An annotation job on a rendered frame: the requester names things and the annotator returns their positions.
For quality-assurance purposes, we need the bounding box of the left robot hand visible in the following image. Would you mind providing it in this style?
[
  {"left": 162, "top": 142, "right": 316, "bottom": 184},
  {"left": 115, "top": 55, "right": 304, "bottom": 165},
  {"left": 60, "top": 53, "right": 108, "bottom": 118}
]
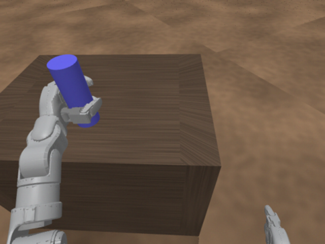
[{"left": 39, "top": 76, "right": 102, "bottom": 126}]

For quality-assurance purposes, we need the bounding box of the right robot hand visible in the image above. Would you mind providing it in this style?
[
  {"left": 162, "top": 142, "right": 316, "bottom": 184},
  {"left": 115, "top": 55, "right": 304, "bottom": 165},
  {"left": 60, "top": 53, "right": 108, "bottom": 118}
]
[{"left": 264, "top": 205, "right": 290, "bottom": 244}]

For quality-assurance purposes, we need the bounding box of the left robot arm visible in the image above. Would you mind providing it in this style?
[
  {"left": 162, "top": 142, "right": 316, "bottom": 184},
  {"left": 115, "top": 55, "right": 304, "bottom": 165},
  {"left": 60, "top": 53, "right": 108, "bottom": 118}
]
[{"left": 6, "top": 115, "right": 68, "bottom": 244}]

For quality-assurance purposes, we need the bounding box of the can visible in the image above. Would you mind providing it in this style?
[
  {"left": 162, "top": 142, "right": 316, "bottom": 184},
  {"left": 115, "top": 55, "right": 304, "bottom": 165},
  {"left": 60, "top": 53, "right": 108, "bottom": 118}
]
[{"left": 47, "top": 54, "right": 100, "bottom": 128}]

